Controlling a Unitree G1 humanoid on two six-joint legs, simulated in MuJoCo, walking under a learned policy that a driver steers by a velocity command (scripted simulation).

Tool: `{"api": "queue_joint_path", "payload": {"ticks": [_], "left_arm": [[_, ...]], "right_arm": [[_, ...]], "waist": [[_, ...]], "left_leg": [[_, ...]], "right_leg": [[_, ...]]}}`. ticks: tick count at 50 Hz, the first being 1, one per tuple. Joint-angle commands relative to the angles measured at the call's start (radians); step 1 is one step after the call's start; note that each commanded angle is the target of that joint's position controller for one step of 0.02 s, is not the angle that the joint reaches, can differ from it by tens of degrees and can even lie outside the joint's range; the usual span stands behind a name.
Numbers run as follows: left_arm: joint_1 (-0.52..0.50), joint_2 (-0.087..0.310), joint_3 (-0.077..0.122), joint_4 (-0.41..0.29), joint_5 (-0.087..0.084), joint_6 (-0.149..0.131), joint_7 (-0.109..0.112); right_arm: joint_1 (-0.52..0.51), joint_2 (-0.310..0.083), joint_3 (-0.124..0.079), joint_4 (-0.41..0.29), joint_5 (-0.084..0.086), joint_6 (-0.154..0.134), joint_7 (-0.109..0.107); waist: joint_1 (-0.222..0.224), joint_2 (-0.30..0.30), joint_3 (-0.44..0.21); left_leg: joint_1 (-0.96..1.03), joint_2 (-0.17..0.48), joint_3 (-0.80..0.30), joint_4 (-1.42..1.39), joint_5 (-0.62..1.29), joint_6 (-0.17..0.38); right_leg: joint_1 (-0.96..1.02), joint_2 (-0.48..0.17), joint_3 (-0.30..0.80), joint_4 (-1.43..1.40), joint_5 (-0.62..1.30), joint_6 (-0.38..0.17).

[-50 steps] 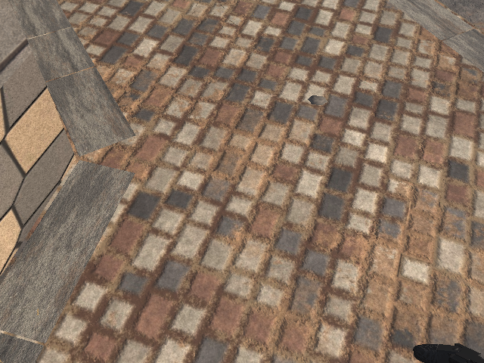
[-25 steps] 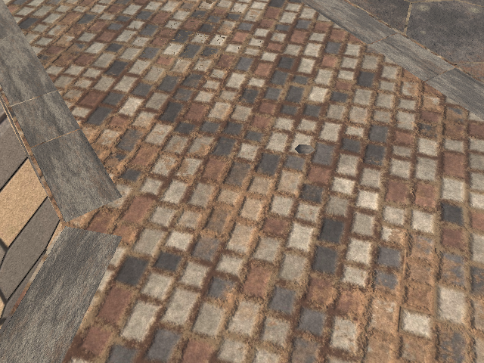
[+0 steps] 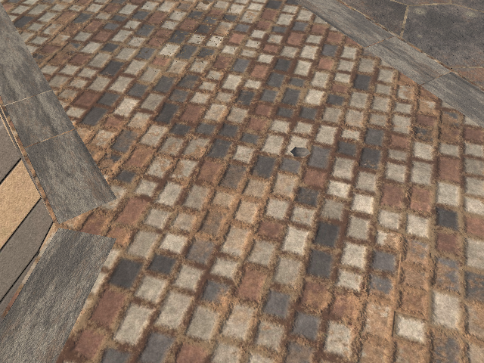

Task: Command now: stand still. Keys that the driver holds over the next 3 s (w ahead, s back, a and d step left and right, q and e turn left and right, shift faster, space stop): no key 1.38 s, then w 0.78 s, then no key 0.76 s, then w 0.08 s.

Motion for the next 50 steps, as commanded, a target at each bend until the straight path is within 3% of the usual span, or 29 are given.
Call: {"api": "queue_joint_path", "payload": {"ticks": [1, 23, 50], "left_arm": [[0.017, 0.108, 0.018, -0.019, 0.0, -0.007, 0.005], [0.097, 0.066, 0.004, 0.053, -0.003, -0.01, 0.01], [0.161, 0.031, 0.002, 0.074, -0.007, -0.01, 0.014]], "right_arm": [[0.008, -0.11, -0.015, -0.018, -0.001, -0.007, -0.004], [0.103, -0.067, 0.0, 0.01, 0.0, -0.015, -0.009], [0.193, -0.033, 0.004, -0.002, 0.004, -0.02, -0.013]], "waist": [[0.0, -0.004, -0.024], [0.001, 0.003, 0.005], [0.003, 0.002, 0.015]], "left_leg": [[0.008, 0.025, -0.022, -0.068, 0.172, 0.022], [-0.03, 0.019, -0.017, -0.083, 0.101, 0.022], [-0.039, 0.016, -0.013, -0.074, 0.125, 0.024]], "right_leg": [[-0.023, -0.025, 0.018, -0.077, 0.184, -0.016], [-0.055, -0.014, 0.011, -0.091, 0.106, -0.015], [-0.061, -0.011, 0.011, -0.08, 0.131, -0.016]]}}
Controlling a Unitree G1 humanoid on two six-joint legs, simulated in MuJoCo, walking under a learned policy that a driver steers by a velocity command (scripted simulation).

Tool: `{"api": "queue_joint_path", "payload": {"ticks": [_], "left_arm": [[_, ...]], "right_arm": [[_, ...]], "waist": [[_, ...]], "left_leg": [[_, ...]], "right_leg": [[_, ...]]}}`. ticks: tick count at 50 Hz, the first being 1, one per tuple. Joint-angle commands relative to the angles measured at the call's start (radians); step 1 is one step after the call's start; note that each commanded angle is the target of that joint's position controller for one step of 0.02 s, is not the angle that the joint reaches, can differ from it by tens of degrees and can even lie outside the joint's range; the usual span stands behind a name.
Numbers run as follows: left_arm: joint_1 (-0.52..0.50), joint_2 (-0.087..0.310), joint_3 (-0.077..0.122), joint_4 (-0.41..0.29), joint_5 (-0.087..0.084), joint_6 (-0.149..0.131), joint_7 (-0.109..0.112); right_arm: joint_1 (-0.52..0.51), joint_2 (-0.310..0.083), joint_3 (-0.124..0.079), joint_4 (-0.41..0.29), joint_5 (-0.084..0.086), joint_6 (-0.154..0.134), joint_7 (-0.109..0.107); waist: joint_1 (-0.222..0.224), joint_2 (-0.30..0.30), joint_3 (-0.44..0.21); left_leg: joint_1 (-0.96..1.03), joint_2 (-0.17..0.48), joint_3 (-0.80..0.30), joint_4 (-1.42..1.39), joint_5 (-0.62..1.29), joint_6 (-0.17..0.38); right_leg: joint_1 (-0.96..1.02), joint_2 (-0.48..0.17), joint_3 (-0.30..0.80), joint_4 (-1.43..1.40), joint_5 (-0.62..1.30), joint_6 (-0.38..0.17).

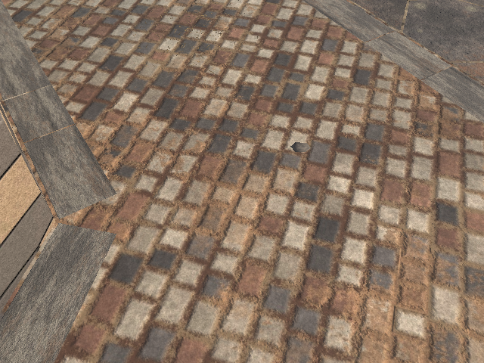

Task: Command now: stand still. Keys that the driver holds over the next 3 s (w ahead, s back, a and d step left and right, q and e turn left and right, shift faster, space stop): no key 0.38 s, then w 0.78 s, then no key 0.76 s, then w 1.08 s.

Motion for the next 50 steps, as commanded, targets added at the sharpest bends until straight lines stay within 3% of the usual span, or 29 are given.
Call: {"api": "queue_joint_path", "payload": {"ticks": [1, 19, 20, 22, 24, 26, 27, 28, 29, 31, 32, 33, 34, 35, 36, 38, 39, 40, 42, 45, 47, 50], "left_arm": [[0.065, 0.089, 0.014, -0.013, 0.0, -0.004, 0.003], [0.086, 0.075, 0.017, -0.012, -0.002, -0.005, 0.005], [0.105, 0.064, 0.015, -0.001, -0.002, -0.004, 0.005], [0.105, 0.082, 0.025, -0.005, -0.014, -0.002, 0.01], [0.083, 0.077, 0.026, -0.029, -0.017, -0.018, 0.009], [0.051, 0.047, 0.022, -0.053, -0.019, -0.05, -0.004], [0.036, 0.025, 0.018, -0.066, -0.021, -0.064, -0.013], [0.022, 0.02, 0.017, -0.078, -0.024, -0.076, -0.022], [0.024, 0.028, 0.02, -0.082, -0.027, -0.085, -0.029], [0.13, 0.017, 0.023, -0.053, -0.036, -0.097, -0.034], [0.216, 0.036, 0.034, -0.012, -0.03, -0.097, -0.031], [0.341, 0.101, 0.058, 0.026, -0.02, -0.096, -0.027], [0.474, 0.241, 0.093, 0.037, -0.026, -0.1, -0.035], [0.452, 0.203, 0.075, 0.027, -0.004, -0.116, -0.041], [0.359, 0.137, 0.055, -0.002, -0.003, -0.127, -0.041], [0.254, 0.108, 0.039, -0.037, -0.008, -0.124, -0.053], [0.25, 0.084, 0.03, -0.039, -0.006, -0.116, -0.054], [0.27, 0.063, 0.022, -0.034, -0.002, -0.104, -0.052], [0.299, 0.076, 0.02, -0.035, 0.005, -0.091, -0.04], [0.272, 0.125, 0.024, -0.064, 0.008, -0.088, -0.021], [0.301, 0.157, 0.034, -0.06, -0.001, -0.093, -0.016], [0.305, 0.162, 0.045, -0.051, -0.017, -0.097, -0.016]], "right_arm": [[0.064, -0.09, -0.014, -0.015, 0.0, -0.004, -0.003], [0.095, -0.075, -0.016, -0.023, 0.002, -0.007, -0.005], [0.115, -0.065, -0.015, -0.013, 0.001, -0.006, -0.005], [0.121, -0.095, -0.027, -0.017, 0.015, -0.003, -0.011], [0.129, -0.108, -0.034, -0.032, 0.021, -0.016, -0.01], [0.198, -0.137, -0.048, -0.024, 0.029, -0.042, -0.001], [0.232, -0.166, -0.059, -0.018, 0.031, -0.05, 0.003], [0.23, -0.181, -0.066, -0.023, 0.03, -0.056, 0.006], [0.19, -0.175, -0.064, -0.042, 0.025, -0.062, 0.008], [0.053, -0.173, -0.062, -0.093, 0.04, -0.064, 0.014], [-0.001, -0.163, -0.06, -0.115, 0.045, -0.062, 0.017], [-0.039, -0.125, -0.051, -0.136, 0.039, -0.069, 0.021], [-0.046, -0.071, -0.037, -0.176, 0.032, -0.091, 0.022], [-0.061, -0.079, -0.038, -0.186, 0.039, -0.109, 0.024], [-0.046, -0.089, -0.04, -0.184, 0.05, -0.12, 0.034], [-0.044, -0.108, -0.048, -0.174, 0.037, -0.133, 0.046], [-0.064, -0.126, -0.059, -0.178, 0.028, -0.134, 0.049], [-0.07, -0.116, -0.061, -0.18, 0.028, -0.13, 0.056], [-0.111, -0.073, -0.051, -0.195, 0.026, -0.116, 0.067], [-0.297, -0.037, -0.028, -0.27, 0.023, -0.11, 0.072], [-0.362, -0.053, -0.024, -0.299, 0.028, -0.107, 0.078], [-0.407, -0.094, -0.028, -0.334, 0.034, -0.11, 0.089]], "waist": [[0.0, 0.002, 0.024], [0.0, 0.002, 0.032], [0.0, 0.003, 0.007], [-0.003, 0.016, 0.05], [-0.011, 0.039, 0.132], [-0.04, 0.101, 0.136], [-0.047, 0.162, 0.118], [-0.042, 0.187, 0.121], [-0.02, 0.172, 0.129], [0.071, 0.164, 0.14], [0.108, 0.114, 0.135], [0.144, -0.042, 0.088], [0.17, -0.326, 0.027], [0.14, -0.265, 0.038], [0.085, -0.143, 0.098], [0.042, -0.049, 0.095], [0.037, -0.054, 0.092], [0.037, -0.071, 0.078], [0.04, -0.078, 0.074], [0.062, -0.069, 0.122], [0.072, -0.096, 0.131], [0.05, -0.1, 0.141]], "left_leg": [[-0.008, 0.016, -0.017, -0.081, 0.121, 0.02], [-0.012, 0.016, -0.015, -0.077, 0.12, 0.02], [-0.001, 0.006, -0.005, -0.08, 0.021, 0.023], [-0.055, -0.006, -0.008, -0.069, -0.335, 0.055], [-0.117, 0.049, -0.091, -0.103, -0.516, 0.101], [-0.048, 0.151, -0.247, -0.167, -0.551, 0.162], [-0.008, 0.234, -0.372, -0.23, -0.588, 0.207], [-0.041, 0.303, -0.48, -0.282, -0.59, 0.248], [-0.086, 0.321, -0.499, -0.298, -0.559, 0.254], [-0.217, 0.252, -0.355, -0.246, -0.467, 0.191], [-0.304, 0.165, -0.234, -0.154, -0.364, 0.143], [-0.418, 0.069, -0.091, 0.113, -0.2, 0.084], [-0.591, -0.044, 0.058, 0.456, -0.177, 0.031], [-0.68, -0.024, -0.053, 0.677, -0.268, 0.05], [-0.749, 0.03, -0.092, 0.786, -0.196, 0.074], [-0.757, 0.085, -0.077, 0.758, -0.029, 0.096], [-0.726, 0.102, -0.06, 0.704, 0.016, 0.094], [-0.691, 0.104, -0.038, 0.667, 0.041, 0.086], [-0.656, 0.095, 0.001, 0.579, 0.095, 0.063], [-0.533, 0.054, 0.045, 0.294, 0.222, 0.039], [-0.449, 0.028, 0.068, 0.192, 0.266, 0.04], [-0.424, 0.022, 0.045, 0.091, 0.276, 0.078]], "right_leg": [[-0.031, -0.01, 0.007, -0.081, 0.121, -0.02], [-0.033, -0.008, 0.007, -0.076, 0.123, -0.02], [-0.022, 0.004, -0.006, -0.076, 0.028, -0.022], [-0.087, 0.035, -0.03, -0.03, -0.3, -0.049], [-0.189, 0.018, -0.007, 0.004, -0.425, -0.077], [-0.279, 0.018, -0.025, 0.118, -0.32, -0.076], [-0.307, 0.032, -0.063, 0.221, -0.233, -0.072], [-0.293, 0.016, -0.048, 0.299, -0.188, -0.086], [-0.267, -0.001, -0.03, 0.321, -0.2, -0.105], [-0.056, -0.002, -0.043, 0.085, -0.189, -0.143], [0.114, 0.026, -0.052, -0.026, -0.108, -0.133], [0.277, -0.079, 0.123, -0.099, -0.109, -0.145], [0.408, -0.309, 0.529, -0.269, -0.182, -0.257], [0.366, -0.397, 0.729, -0.313, -0.212, -0.324], [0.35, -0.38, 0.636, -0.293, -0.156, -0.302], [0.332, -0.293, 0.402, -0.3, 0.023, -0.232], [0.321, -0.256, 0.304, -0.302, 0.169, -0.198], [0.31, -0.226, 0.235, -0.303, 0.254, -0.18], [0.272, -0.198, 0.156, -0.316, 0.348, -0.18], [0.128, -0.162, 0.083, -0.368, 0.337, -0.179], [0.105, -0.178, 0.071, -0.401, 0.322, -0.188], [0.206, -0.219, 0.054, -0.373, 0.414, -0.174]]}}
Over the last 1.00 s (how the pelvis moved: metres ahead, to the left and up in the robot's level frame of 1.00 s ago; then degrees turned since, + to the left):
0.00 0.00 0.00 0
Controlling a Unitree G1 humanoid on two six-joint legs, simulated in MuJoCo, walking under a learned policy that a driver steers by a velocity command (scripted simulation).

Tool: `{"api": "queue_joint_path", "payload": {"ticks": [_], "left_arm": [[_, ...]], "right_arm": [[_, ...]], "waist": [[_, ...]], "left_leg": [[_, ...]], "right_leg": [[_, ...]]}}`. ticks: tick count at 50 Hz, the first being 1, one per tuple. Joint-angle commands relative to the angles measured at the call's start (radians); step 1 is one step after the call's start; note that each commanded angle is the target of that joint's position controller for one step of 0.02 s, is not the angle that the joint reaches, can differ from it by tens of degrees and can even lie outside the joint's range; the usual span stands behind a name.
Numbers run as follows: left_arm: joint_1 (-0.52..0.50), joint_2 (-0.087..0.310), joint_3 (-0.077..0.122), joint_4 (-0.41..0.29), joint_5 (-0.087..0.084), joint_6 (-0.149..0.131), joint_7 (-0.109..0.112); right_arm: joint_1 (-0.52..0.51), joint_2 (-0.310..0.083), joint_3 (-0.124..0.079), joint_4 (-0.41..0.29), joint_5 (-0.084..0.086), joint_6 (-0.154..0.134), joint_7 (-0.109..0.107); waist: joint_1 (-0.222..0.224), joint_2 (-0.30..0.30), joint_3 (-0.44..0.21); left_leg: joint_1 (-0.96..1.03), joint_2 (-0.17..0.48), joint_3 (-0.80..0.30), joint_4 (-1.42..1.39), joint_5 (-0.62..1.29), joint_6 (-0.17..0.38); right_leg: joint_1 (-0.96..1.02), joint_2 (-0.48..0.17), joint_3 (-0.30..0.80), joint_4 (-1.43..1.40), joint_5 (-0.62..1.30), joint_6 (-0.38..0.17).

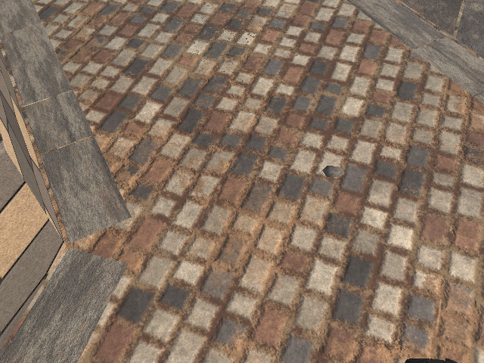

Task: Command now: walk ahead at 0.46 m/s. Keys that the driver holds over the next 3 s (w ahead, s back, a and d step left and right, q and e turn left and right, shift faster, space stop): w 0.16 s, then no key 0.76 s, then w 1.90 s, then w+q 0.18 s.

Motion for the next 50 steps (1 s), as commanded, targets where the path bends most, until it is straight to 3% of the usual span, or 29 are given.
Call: {"api": "queue_joint_path", "payload": {"ticks": [1, 3, 4, 5, 6, 7, 8, 9, 10, 11, 13, 17, 19, 22, 24, 26, 27, 28, 29, 30, 32, 34, 36, 39, 46, 47, 50], "left_arm": [[0.019, 0.183, 0.041, -0.024, -0.008, -0.007, 0.007], [-0.01, 0.206, 0.052, -0.031, 0.001, 0.006, 0.006], [-0.03, 0.201, 0.05, -0.039, 0.006, 0.014, 0.004], [-0.051, 0.179, 0.038, -0.065, 0.016, 0.014, -0.001], [0.085, 0.009, -0.005, -0.076, 0.009, -0.006, -0.017], [0.03, 0.069, 0.008, -0.068, -0.019, -0.04, -0.026], [-0.08, 0.138, 0.028, -0.113, -0.047, -0.056, -0.027], [-0.155, 0.161, 0.032, -0.133, -0.045, -0.062, -0.017], [-0.175, 0.161, 0.045, -0.13, -0.027, -0.054, -0.005], [-0.142, 0.147, 0.052, -0.122, -0.016, -0.037, 0.003], [-0.1, 0.097, 0.051, -0.115, -0.013, -0.009, 0.011], [-0.224, 0.098, 0.052, -0.168, 0.007, 0.012, 0.016], [-0.303, 0.086, 0.043, -0.183, 0.009, 0.016, 0.01], [-0.38, 0.113, 0.045, -0.196, 0.002, 0.027, 0.004], [-0.411, 0.133, 0.049, -0.204, 0.006, 0.029, 0.002], [-0.376, 0.148, 0.058, -0.187, 0.018, 0.024, 0.0], [-0.345, 0.198, 0.072, -0.175, 0.024, 0.021, 0.005], [-0.326, 0.251, 0.08, -0.176, 0.027, 0.024, 0.01], [-0.323, 0.196, 0.065, -0.157, 0.027, 0.033, 0.009], [-0.323, 0.13, 0.051, -0.151, 0.02, 0.039, 0.002], [-0.406, 0.138, 0.048, -0.164, 0.019, 0.047, -0.005], [-0.495, 0.146, 0.05, -0.19, 0.011, 0.049, -0.006], [-0.453, 0.153, 0.056, -0.165, 0.005, 0.042, -0.006], [-0.414, 0.143, 0.059, -0.137, 0.0, 0.038, -0.001], [-0.436, 0.127, 0.063, -0.11, 0.001, 0.066, 0.002], [-0.421, 0.115, 0.061, -0.096, 0.002, 0.07, 0.002], [-0.435, 0.128, 0.068, -0.094, -0.012, 0.073, 0.005]], "right_arm": [[-0.111, -0.071, -0.01, -0.097, 0.002, -0.017, 0.012], [0.034, -0.128, -0.04, -0.067, 0.002, -0.02, 0.008], [0.206, -0.169, -0.065, -0.015, 0.005, -0.015, 0.001], [0.39, -0.228, -0.085, 0.027, -0.004, -0.008, -0.01], [0.482, -0.299, -0.096, 0.052, -0.029, -0.005, -0.008], [0.453, -0.215, -0.071, 0.057, -0.027, -0.005, -0.005], [0.338, -0.165, -0.055, 0.044, -0.018, -0.011, -0.005], [0.226, -0.128, -0.041, 0.016, -0.02, -0.018, -0.003], [0.167, -0.102, -0.033, 0.01, -0.034, -0.025, 0.005], [0.152, -0.075, -0.024, 0.019, -0.044, -0.03, 0.009], [0.173, -0.066, -0.016, 0.048, -0.048, -0.035, 0.009], [0.187, -0.12, -0.018, 0.073, -0.056, -0.025, -0.025], [0.211, -0.137, -0.019, 0.079, -0.05, -0.012, -0.037], [0.259, -0.154, -0.021, 0.104, -0.041, 0.004, -0.042], [0.262, -0.15, -0.02, 0.116, -0.032, 0.014, -0.044], [0.251, -0.131, -0.015, 0.121, -0.016, 0.022, -0.048], [0.303, -0.107, -0.009, 0.13, -0.024, 0.021, -0.049], [0.392, -0.081, -0.003, 0.141, -0.049, 0.014, -0.049], [0.474, -0.014, 0.012, 0.169, -0.046, 0.02, -0.054], [0.426, -0.044, 0.008, 0.163, -0.038, 0.035, -0.061], [0.353, -0.074, 0.001, 0.148, -0.031, 0.071, -0.072], [0.345, -0.09, -0.001, 0.16, -0.04, 0.094, -0.072], [0.343, -0.094, -0.003, 0.176, -0.038, 0.091, -0.073], [0.344, -0.091, -0.003, 0.189, -0.034, 0.076, -0.069], [0.346, -0.07, 0.0, 0.209, -0.033, 0.086, -0.073], [0.371, -0.058, 0.002, 0.222, -0.033, 0.087, -0.073], [0.373, -0.102, -0.011, 0.212, -0.015, 0.08, -0.078]], "waist": [[-0.066, -0.131, 0.134], [-0.155, -0.176, 0.006], [-0.238, -0.178, -0.092], [-0.307, -0.116, -0.213], [-0.215, 0.179, -0.405], [-0.237, 0.174, -0.403], [-0.204, 0.145, -0.211], [-0.165, 0.031, -0.115], [-0.122, -0.027, -0.066], [-0.08, -0.019, -0.058], [-0.047, 0.019, -0.042], [-0.037, 0.034, -0.034], [-0.067, 0.043, -0.055], [-0.1, 0.045, -0.065], [-0.101, 0.047, -0.053], [-0.07, 0.025, -0.059], [-0.077, -0.03, -0.08], [-0.134, -0.116, -0.138], [-0.159, -0.238, -0.187], [-0.132, -0.21, -0.182], [-0.148, -0.162, -0.141], [-0.157, -0.116, -0.06], [-0.135, -0.072, -0.049], [-0.117, -0.033, -0.097], [-0.112, -0.017, -0.052], [-0.116, -0.02, -0.065], [-0.114, 0.038, 0.059]], "left_leg": [[0.079, -0.039, 0.016, -0.093, 0.016, 0.038], [0.281, -0.098, 0.047, -0.078, -0.037, 0.075], [0.5, -0.117, 0.054, -0.088, -0.033, 0.103], [0.82, 0.04, -0.128, -0.068, -0.09, 0.158], [1.132, 0.323, -0.674, -0.203, -0.352, 0.334], [1.096, 0.328, -0.861, -0.361, -0.417, 0.325], [0.942, 0.295, -0.689, -0.374, -0.365, 0.267], [0.744, 0.265, -0.523, -0.386, -0.136, 0.233], [0.587, 0.229, -0.396, -0.393, 0.084, 0.209], [0.492, 0.19, -0.29, -0.404, 0.23, 0.195], [0.399, 0.161, -0.19, -0.427, 0.403, 0.2], [0.366, 0.124, -0.075, -0.427, 0.543, 0.194], [0.382, 0.1, -0.039, -0.415, 0.511, 0.17], [0.445, 0.121, -0.064, -0.396, 0.397, 0.162], [0.478, 0.138, -0.093, -0.352, 0.329, 0.152], [0.486, 0.106, -0.102, -0.262, 0.207, 0.107], [0.469, 0.053, -0.088, -0.197, 0.114, 0.058], [0.385, -0.018, -0.051, -0.119, -0.123, 0.016], [0.316, -0.051, -0.022, -0.06, -0.363, -0.029], [0.321, -0.048, -0.031, -0.042, -0.418, -0.048], [0.367, -0.03, -0.043, -0.109, -0.343, -0.048], [0.402, -0.023, -0.044, -0.185, -0.303, -0.037], [0.416, -0.021, -0.045, -0.197, -0.254, -0.03], [0.425, -0.011, -0.05, -0.192, -0.138, -0.034], [0.418, -0.012, -0.045, -0.191, -0.142, -0.036], [0.422, -0.016, -0.04, -0.206, -0.241, -0.031], [0.35, 0.028, -0.12, -0.278, -0.632, 0.045]], "right_leg": [[-0.102, -0.26, 0.078, -0.002, 0.633, -0.122], [-0.042, -0.262, 0.05, 0.197, 1.009, -0.095], [-0.098, -0.226, 0.023, 0.398, 1.085, -0.069], [-0.338, -0.184, 0.013, 0.695, 0.826, -0.041], [-0.693, 0.025, 0.048, 1.112, 0.036, 0.019], [-0.806, 0.03, 0.197, 1.276, -0.18, -0.006], [-0.897, -0.03, 0.17, 1.304, -0.126, -0.025], [-0.846, -0.084, 0.143, 1.259, -0.035, -0.028], [-0.773, -0.115, 0.123, 1.204, 0.006, -0.022], [-0.686, -0.14, 0.124, 1.164, 0.012, -0.019], [-0.617, -0.14, 0.107, 1.079, 0.01, -0.008], [-0.629, -0.135, 0.076, 0.789, 0.17, 0.031], [-0.578, -0.113, 0.052, 0.632, 0.282, 0.036], [-0.544, -0.089, 0.055, 0.506, 0.336, 0.04], [-0.532, -0.079, 0.059, 0.443, 0.295, 0.025], [-0.438, -0.06, 0.045, 0.299, 0.367, -0.004], [-0.341, -0.11, 0.096, 0.256, 0.627, -0.026], [-0.194, -0.209, 0.178, 0.325, 0.895, -0.078], [-0.134, -0.287, 0.262, 0.33, 0.873, -0.187], [-0.177, -0.294, 0.309, 0.292, 0.714, -0.211], [-0.298, -0.242, 0.293, 0.245, 0.4, -0.156], [-0.405, -0.155, 0.187, 0.24, 0.223, -0.079], [-0.383, -0.11, 0.134, 0.29, 0.354, -0.055], [-0.289, -0.099, 0.108, 0.361, 0.577, -0.077], [-0.298, -0.083, 0.087, 0.37, 0.513, -0.078], [-0.291, -0.07, 0.075, 0.364, 0.392, -0.073], [-0.422, -0.005, 0.027, 0.405, -0.146, -0.058]]}}
Over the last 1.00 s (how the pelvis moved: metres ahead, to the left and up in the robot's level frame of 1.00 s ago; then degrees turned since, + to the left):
0.19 -0.02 -0.01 -1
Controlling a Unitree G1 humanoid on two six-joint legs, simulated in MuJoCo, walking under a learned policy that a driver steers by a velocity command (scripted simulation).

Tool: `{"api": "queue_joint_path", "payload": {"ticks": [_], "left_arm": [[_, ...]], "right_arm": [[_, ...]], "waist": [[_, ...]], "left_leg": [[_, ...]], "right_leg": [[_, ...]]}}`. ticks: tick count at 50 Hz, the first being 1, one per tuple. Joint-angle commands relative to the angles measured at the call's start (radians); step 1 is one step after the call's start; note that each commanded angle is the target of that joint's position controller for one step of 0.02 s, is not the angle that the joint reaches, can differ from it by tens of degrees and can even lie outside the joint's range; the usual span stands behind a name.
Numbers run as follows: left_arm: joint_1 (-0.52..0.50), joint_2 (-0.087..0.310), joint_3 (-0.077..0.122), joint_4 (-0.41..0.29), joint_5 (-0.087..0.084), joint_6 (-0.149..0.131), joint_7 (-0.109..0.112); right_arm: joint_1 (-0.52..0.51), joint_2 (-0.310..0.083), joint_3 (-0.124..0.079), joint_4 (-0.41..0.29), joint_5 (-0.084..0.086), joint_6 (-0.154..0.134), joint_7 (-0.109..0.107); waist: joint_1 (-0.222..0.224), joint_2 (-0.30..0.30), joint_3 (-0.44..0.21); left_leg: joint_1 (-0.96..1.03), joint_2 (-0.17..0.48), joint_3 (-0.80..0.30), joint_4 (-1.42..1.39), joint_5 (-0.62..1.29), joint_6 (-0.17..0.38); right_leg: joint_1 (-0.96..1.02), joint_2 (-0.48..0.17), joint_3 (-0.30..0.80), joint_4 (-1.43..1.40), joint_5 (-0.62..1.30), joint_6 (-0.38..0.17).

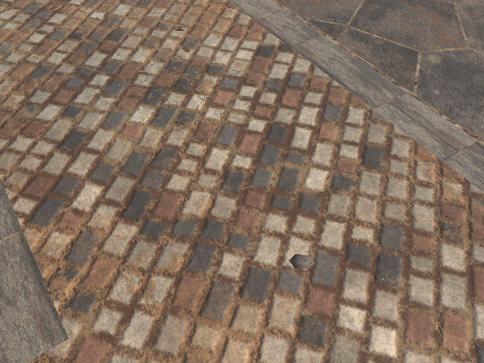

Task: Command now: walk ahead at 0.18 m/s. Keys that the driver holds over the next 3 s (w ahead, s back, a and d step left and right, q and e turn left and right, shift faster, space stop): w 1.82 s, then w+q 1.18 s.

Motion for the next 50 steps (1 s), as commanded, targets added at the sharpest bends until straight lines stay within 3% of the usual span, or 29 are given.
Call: {"api": "queue_joint_path", "payload": {"ticks": [1, 3, 4, 6, 8, 9, 10, 11, 12, 13, 14, 16, 20, 23, 27, 30, 32, 33, 34, 35, 36, 37, 38, 39, 40, 41, 43, 45, 50], "left_arm": [[-0.047, 0.096, 0.019, -0.049, -0.008, -0.02, 0.003], [-0.103, 0.076, 0.014, -0.077, -0.017, -0.059, -0.012], [-0.11, 0.075, 0.013, -0.082, -0.014, -0.074, -0.02], [-0.069, 0.069, 0.015, -0.072, -0.018, -0.092, -0.034], [0.129, 0.106, 0.041, -0.003, -0.024, -0.094, -0.039], [0.26, 0.193, 0.07, 0.028, -0.021, -0.096, -0.036], [0.4, 0.26, 0.081, 0.055, -0.014, -0.096, -0.045], [0.34, 0.168, 0.042, 0.048, -0.001, -0.106, -0.048], [0.257, 0.121, 0.022, 0.024, 0.001, -0.111, -0.048], [0.206, 0.102, 0.01, 0.007, 0.004, -0.113, -0.051], [0.181, 0.096, 0.003, -0.002, 0.004, -0.113, -0.052], [0.191, 0.087, -0.007, 0.002, 0.011, -0.104, -0.044], [0.252, 0.149, 0.0, 0.011, 0.016, -0.097, -0.016], [0.267, 0.165, 0.006, 0.005, 0.014, -0.092, -0.006], [0.316, 0.162, 0.013, 0.02, 0.0, -0.088, -0.006], [0.318, 0.171, 0.022, 0.026, -0.007, -0.081, -0.005], [0.289, 0.192, 0.03, 0.019, -0.008, -0.074, -0.005], [0.267, 0.194, 0.03, 0.014, -0.007, -0.069, -0.005], [0.26, 0.172, 0.021, 0.007, -0.001, -0.064, -0.005], [0.277, 0.133, 0.002, -0.019, 0.018, -0.063, -0.007], [0.381, -0.004, -0.032, -0.027, 0.003, -0.088, -0.015], [0.303, 0.096, -0.01, -0.029, -0.027, -0.112, -0.018], [0.215, 0.147, 0.002, -0.06, -0.042, -0.125, -0.02], [0.172, 0.158, 0.006, -0.069, -0.034, -0.126, -0.011], [0.157, 0.155, 0.015, -0.069, -0.017, -0.119, -0.003], [0.184, 0.139, 0.019, -0.063, -0.013, -0.103, -0.001], [0.201, 0.107, 0.018, -0.061, -0.012, -0.08, 0.0], [0.134, 0.117, 0.023, -0.086, -0.006, -0.07, 0.003], [-0.034, 0.109, 0.023, -0.141, 0.004, -0.075, -0.009]], "right_arm": [[0.104, -0.138, -0.027, -0.015, 0.016, -0.02, -0.007], [0.12, -0.195, -0.045, -0.016, 0.023, -0.051, -0.008], [0.117, -0.19, -0.047, -0.018, 0.022, -0.066, -0.007], [0.111, -0.166, -0.046, -0.025, 0.024, -0.079, 0.002], [0.03, -0.16, -0.042, -0.059, 0.022, -0.08, 0.014], [-0.003, -0.131, -0.034, -0.091, 0.024, -0.086, 0.015], [0.013, -0.068, -0.019, -0.117, 0.017, -0.1, 0.012], [-0.026, -0.1, -0.03, -0.135, 0.028, -0.111, 0.019], [-0.035, -0.111, -0.036, -0.141, 0.044, -0.116, 0.028], [-0.035, -0.105, -0.039, -0.136, 0.045, -0.116, 0.03], [-0.035, -0.103, -0.047, -0.132, 0.038, -0.112, 0.028], [-0.024, -0.102, -0.06, -0.128, 0.029, -0.093, 0.028], [-0.15, -0.072, -0.06, -0.176, 0.015, -0.074, 0.026], [-0.26, -0.062, -0.052, -0.213, 0.015, -0.075, 0.034], [-0.356, -0.071, -0.043, -0.242, 0.021, -0.079, 0.052], [-0.388, -0.089, -0.042, -0.267, 0.025, -0.088, 0.068], [-0.329, -0.125, -0.056, -0.262, 0.025, -0.094, 0.074], [-0.229, -0.155, -0.074, -0.236, 0.024, -0.096, 0.072], [-0.044, -0.201, -0.102, -0.177, 0.024, -0.095, 0.067], [0.14, -0.288, -0.124, -0.141, 0.012, -0.092, 0.056], [0.179, -0.326, -0.121, -0.126, -0.003, -0.093, 0.067], [0.126, -0.239, -0.096, -0.134, 0.004, -0.102, 0.073], [0.031, -0.187, -0.079, -0.154, 0.009, -0.109, 0.072], [-0.06, -0.157, -0.067, -0.178, 0.004, -0.112, 0.075], [-0.113, -0.13, -0.059, -0.184, -0.009, -0.116, 0.078], [-0.128, -0.104, -0.05, -0.18, -0.018, -0.117, 0.079], [-0.091, -0.108, -0.048, -0.161, -0.016, -0.118, 0.073], [-0.048, -0.144, -0.053, -0.148, -0.015, -0.118, 0.058], [0.048, -0.158, -0.05, -0.133, -0.009, -0.105, 0.031]], "waist": [[-0.021, 0.088, 0.105], [-0.027, 0.172, 0.192], [-0.022, 0.172, 0.201], [0.007, 0.15, 0.174], [0.109, 0.108, 0.09], [0.151, -0.061, 0.041], [0.182, -0.31, -0.062], [0.131, -0.203, -0.037], [0.092, -0.131, 0.017], [0.065, -0.063, 0.022], [0.046, -0.035, 0.042], [0.026, -0.06, 0.04], [0.04, -0.045, 0.076], [0.062, -0.068, 0.091], [0.084, -0.07, 0.118], [0.071, -0.078, 0.122], [0.022, -0.099, 0.077], [-0.036, -0.104, 0.013], [-0.115, -0.089, -0.095], [-0.159, 0.063, -0.247], [-0.077, 0.313, -0.362], [-0.095, 0.213, -0.292], [-0.075, 0.162, -0.167], [-0.04, 0.068, -0.111], [-0.007, 0.048, -0.069], [0.027, 0.067, -0.062], [0.042, 0.077, -0.04], [0.037, 0.054, 0.001], [-0.004, 0.048, 0.035]], "left_leg": [[-0.179, 0.122, -0.177, -0.235, -0.277, 0.134], [-0.08, 0.287, -0.374, -0.318, -0.197, 0.211], [-0.039, 0.325, -0.397, -0.298, -0.066, 0.225], [0.0, 0.312, -0.334, -0.233, 0.123, 0.203], [-0.167, 0.188, -0.178, -0.082, 0.33, 0.128], [-0.321, 0.054, -0.029, 0.218, 0.439, 0.057], [-0.533, -0.059, 0.008, 0.597, 0.043, 0.002], [-0.634, -0.022, -0.117, 0.76, -0.099, 0.031], [-0.657, 0.028, -0.129, 0.806, -0.035, 0.062], [-0.639, 0.07, -0.12, 0.767, 0.056, 0.084], [-0.619, 0.1, -0.108, 0.697, 0.117, 0.088], [-0.544, 0.122, -0.081, 0.595, 0.174, 0.075], [-0.604, 0.12, -0.047, 0.379, 0.281, 0.018], [-0.579, 0.099, -0.03, 0.197, 0.392, 0.002], [-0.546, 0.077, -0.011, 0.082, 0.44, 0.011], [-0.526, 0.072, -0.018, 0.025, 0.394, 0.047], [-0.403, 0.038, 0.009, -0.002, 0.339, 0.076], [-0.26, 0.002, 0.038, -0.008, 0.325, 0.095], [-0.019, -0.02, 0.048, -0.001, 0.316, 0.123], [0.283, 0.19, -0.218, -0.015, 0.235, 0.189], [0.499, 0.383, -0.743, -0.225, -0.023, 0.334], [0.435, 0.359, -0.778, -0.298, -0.109, 0.294], [0.312, 0.336, -0.621, -0.297, -0.049, 0.25], [0.162, 0.302, -0.49, -0.314, 0.07, 0.225], [0.036, 0.263, -0.393, -0.337, 0.163, 0.21], [-0.032, 0.231, -0.325, -0.364, 0.206, 0.2], [-0.088, 0.209, -0.257, -0.405, 0.257, 0.213], [-0.091, 0.207, -0.219, -0.437, 0.303, 0.223], [-0.011, 0.182, -0.137, -0.449, 0.41, 0.197]], "right_leg": [[-0.014, 0.014, 0.005, 0.014, -0.281, -0.039], [-0.191, 0.01, -0.041, 0.138, -0.143, -0.035], [-0.234, -0.018, -0.025, 0.162, -0.133, -0.044], [-0.188, -0.029, -0.035, 0.101, -0.14, -0.06], [0.191, 0.014, -0.037, -0.043, -0.048, -0.086], [0.365, -0.112, 0.217, -0.17, -0.063, -0.156], [0.558, -0.346, 0.657, -0.357, -0.08, -0.297], [0.523, -0.403, 0.731, -0.381, -0.057, -0.29], [0.455, -0.379, 0.601, -0.366, -0.018, -0.254], [0.402, -0.335, 0.479, -0.38, 0.004, -0.219], [0.359, -0.298, 0.383, -0.396, 0.05, -0.193], [0.304, -0.241, 0.264, -0.433, 0.096, -0.161], [0.287, -0.24, 0.202, -0.487, 0.145, -0.176], [0.266, -0.229, 0.153, -0.505, 0.145, -0.166], [0.292, -0.245, 0.105, -0.493, 0.158, -0.16], [0.362, -0.282, 0.096, -0.448, 0.193, -0.144], [0.385, -0.291, 0.082, -0.363, 0.376, -0.125], [0.373, -0.265, 0.049, -0.236, 0.559, -0.104], [0.295, -0.209, 0.006, -0.016, 0.639, -0.073], [0.065, -0.138, -0.04, 0.346, 0.342, -0.03], [-0.265, 0.051, 0.044, 0.651, -0.318, 0.017], [-0.371, 0.003, 0.162, 0.781, -0.318, -0.007], [-0.434, -0.053, 0.136, 0.794, -0.227, -0.031], [-0.382, -0.112, 0.115, 0.747, -0.12, -0.039], [-0.324, -0.148, 0.109, 0.682, -0.055, -0.04], [-0.262, -0.174, 0.117, 0.644, -0.019, -0.043], [-0.233, -0.186, 0.106, 0.581, 0.001, -0.035], [-0.3, -0.191, 0.098, 0.496, 0.072, -0.014], [-0.397, -0.167, 0.075, 0.221, 0.314, 0.021]]}}
Over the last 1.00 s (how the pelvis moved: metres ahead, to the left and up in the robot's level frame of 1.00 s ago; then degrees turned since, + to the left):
0.32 0.00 0.00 1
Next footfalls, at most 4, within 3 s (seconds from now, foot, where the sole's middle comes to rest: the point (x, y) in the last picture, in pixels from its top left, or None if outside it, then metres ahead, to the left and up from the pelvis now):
0.68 left None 0.42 0.15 -0.77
1.28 right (273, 278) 0.76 -0.08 -0.76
1.82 left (198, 201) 1.07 0.17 -0.77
2.34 right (251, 142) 1.37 -0.03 -0.76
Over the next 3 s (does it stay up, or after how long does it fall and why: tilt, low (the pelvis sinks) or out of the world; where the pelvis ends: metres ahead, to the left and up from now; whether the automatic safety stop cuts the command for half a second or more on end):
stays up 1.47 0.22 0.00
